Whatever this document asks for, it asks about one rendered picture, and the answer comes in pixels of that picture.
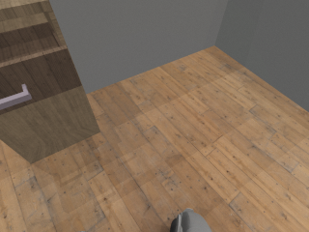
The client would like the handle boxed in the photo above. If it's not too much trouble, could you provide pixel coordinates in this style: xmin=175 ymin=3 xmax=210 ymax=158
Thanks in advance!
xmin=0 ymin=84 xmax=32 ymax=110

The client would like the cabinet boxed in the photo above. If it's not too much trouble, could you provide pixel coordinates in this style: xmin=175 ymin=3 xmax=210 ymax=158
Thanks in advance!
xmin=0 ymin=0 xmax=100 ymax=164

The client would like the robot right thigh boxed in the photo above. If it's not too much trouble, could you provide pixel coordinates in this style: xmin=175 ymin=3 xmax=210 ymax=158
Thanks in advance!
xmin=176 ymin=211 xmax=212 ymax=232

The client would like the drawer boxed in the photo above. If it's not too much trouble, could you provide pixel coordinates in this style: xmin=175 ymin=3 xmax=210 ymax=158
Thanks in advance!
xmin=0 ymin=21 xmax=82 ymax=115

